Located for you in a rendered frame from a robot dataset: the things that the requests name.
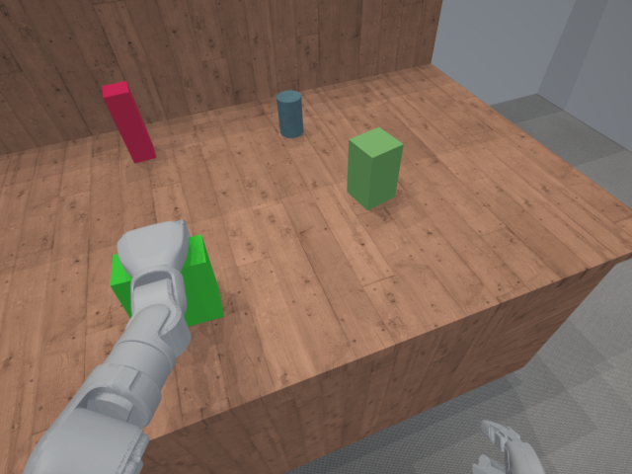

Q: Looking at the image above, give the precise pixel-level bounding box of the robot right hand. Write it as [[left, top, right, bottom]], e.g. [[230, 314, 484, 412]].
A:
[[472, 420, 546, 474]]

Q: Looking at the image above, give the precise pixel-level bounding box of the left robot upper arm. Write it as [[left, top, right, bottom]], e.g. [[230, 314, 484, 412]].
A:
[[32, 407, 150, 474]]

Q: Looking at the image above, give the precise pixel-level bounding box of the table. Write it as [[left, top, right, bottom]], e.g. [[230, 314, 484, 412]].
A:
[[0, 0, 632, 474]]

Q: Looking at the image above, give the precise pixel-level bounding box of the sponge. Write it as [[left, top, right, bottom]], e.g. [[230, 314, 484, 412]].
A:
[[111, 234, 224, 327]]

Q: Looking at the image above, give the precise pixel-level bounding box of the robot left forearm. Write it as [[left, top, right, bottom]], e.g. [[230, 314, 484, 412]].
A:
[[23, 266, 192, 474]]

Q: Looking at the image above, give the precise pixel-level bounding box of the robot left hand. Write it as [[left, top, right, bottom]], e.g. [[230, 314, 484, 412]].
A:
[[117, 219, 191, 277]]

